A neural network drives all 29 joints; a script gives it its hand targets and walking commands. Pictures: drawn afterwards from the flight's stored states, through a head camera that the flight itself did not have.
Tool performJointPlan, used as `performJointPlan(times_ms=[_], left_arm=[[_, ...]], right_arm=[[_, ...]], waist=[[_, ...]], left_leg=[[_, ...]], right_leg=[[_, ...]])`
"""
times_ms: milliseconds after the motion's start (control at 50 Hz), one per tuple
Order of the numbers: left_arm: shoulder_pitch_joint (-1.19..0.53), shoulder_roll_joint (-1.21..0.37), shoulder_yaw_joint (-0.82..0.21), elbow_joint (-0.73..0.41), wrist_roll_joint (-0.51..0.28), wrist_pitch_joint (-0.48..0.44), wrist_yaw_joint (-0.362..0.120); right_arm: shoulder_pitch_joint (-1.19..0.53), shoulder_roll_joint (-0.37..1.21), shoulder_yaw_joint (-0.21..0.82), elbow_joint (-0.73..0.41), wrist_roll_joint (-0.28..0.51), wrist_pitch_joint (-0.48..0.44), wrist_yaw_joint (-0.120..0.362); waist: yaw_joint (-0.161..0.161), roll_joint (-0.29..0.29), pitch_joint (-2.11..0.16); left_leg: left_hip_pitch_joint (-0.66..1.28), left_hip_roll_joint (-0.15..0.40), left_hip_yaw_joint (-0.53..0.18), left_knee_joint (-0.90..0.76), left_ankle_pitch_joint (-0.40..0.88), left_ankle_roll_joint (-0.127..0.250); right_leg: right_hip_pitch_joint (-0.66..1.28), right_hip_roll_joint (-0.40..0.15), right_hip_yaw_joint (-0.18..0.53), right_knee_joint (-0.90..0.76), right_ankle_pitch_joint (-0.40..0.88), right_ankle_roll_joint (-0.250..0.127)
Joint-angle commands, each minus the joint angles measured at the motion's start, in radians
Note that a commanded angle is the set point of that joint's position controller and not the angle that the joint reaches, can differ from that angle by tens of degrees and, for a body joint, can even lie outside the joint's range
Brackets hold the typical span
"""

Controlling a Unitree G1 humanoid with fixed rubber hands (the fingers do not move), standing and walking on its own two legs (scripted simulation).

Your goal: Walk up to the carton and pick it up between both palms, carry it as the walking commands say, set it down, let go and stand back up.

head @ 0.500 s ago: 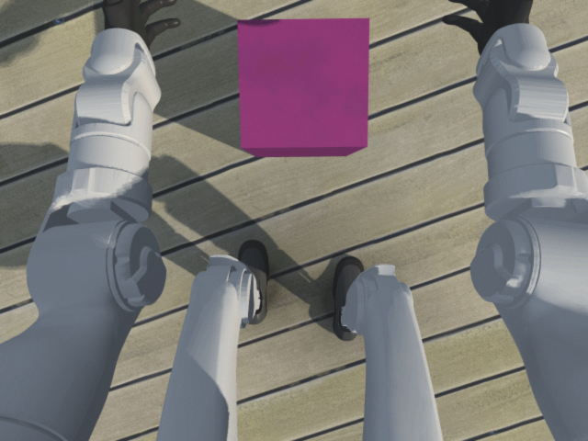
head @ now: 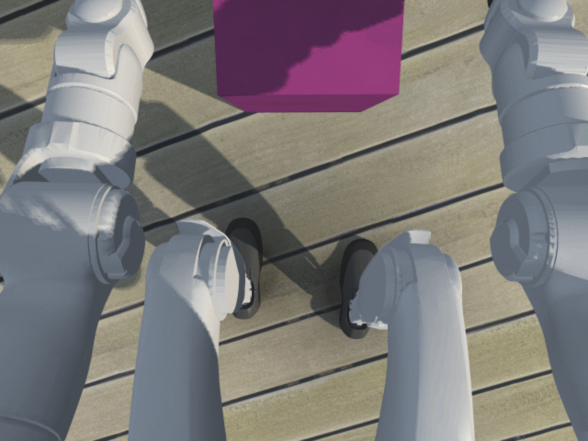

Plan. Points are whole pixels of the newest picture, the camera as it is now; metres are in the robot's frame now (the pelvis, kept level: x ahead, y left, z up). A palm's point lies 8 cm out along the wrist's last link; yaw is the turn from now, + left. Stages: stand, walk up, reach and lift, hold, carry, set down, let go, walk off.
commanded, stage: reach and lift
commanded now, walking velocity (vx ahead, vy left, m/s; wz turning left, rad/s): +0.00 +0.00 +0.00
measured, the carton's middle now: (305, 32) +0.57 +0.02 -0.32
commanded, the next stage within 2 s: none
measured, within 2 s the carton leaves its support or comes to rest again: neither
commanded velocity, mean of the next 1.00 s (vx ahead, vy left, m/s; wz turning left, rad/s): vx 0.00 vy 0.00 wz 0.00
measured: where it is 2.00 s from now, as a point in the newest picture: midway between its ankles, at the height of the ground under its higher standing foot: (298, 295)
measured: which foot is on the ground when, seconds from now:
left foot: down 0.00-1.00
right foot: down 0.00-1.00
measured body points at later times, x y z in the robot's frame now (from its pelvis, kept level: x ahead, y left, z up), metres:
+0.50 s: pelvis -0.01 +0.00 -0.08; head +0.38 +0.00 +0.14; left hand +0.56 +0.20 -0.26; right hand +0.58 -0.17 -0.26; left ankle +0.12 +0.12 -0.41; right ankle +0.09 -0.11 -0.41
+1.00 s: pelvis -0.01 +0.00 -0.07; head +0.37 +0.00 +0.15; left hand +0.56 +0.18 -0.25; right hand +0.58 -0.15 -0.25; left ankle +0.12 +0.12 -0.41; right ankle +0.09 -0.11 -0.41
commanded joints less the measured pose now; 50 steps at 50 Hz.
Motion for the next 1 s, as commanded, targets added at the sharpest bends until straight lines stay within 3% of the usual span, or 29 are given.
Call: performJointPlan(times_ms=[0,380,540,760,980], left_arm=[[-0.281,0.131,-0.007,-0.080,-0.015,-0.030,0.003],[-0.423,0.201,-0.093,0.036,-0.108,-0.087,0.001],[-0.463,0.224,-0.138,0.017,-0.172,-0.082,0.007],[-0.433,0.181,-0.099,0.089,-0.115,-0.081,-0.011],[-0.473,0.127,-0.097,0.072,-0.090,-0.091,-0.008]], right_arm=[[-0.299,-0.125,0.011,-0.088,0.019,-0.027,-0.007],[-0.438,-0.174,0.133,0.006,0.120,-0.074,-0.020],[-0.483,-0.193,0.169,-0.020,0.156,-0.067,-0.027],[-0.451,-0.137,0.141,0.044,0.111,-0.054,-0.004],[-0.487,-0.087,0.133,0.029,0.081,-0.061,-0.008]], waist=[[0.012,-0.022,-1.160],[0.030,-0.024,-1.038],[0.025,-0.021,-1.107],[0.028,-0.021,-0.920],[0.023,-0.015,-0.937]], left_leg=[[0.755,-0.092,-0.016,-0.033,0.351,-0.034],[0.691,-0.060,-0.034,0.179,0.371,-0.041],[0.742,-0.061,-0.026,0.207,0.376,-0.038],[0.639,-0.065,-0.023,0.181,0.306,-0.043],[0.688,-0.084,-0.021,0.168,0.328,-0.044]], right_leg=[[0.452,0.071,0.001,-0.132,0.294,0.033],[0.426,0.053,0.030,0.075,0.316,0.035],[0.504,0.050,0.025,0.100,0.328,0.025],[0.413,0.059,0.027,0.075,0.274,0.030],[0.434,0.077,0.021,0.066,0.286,0.035]])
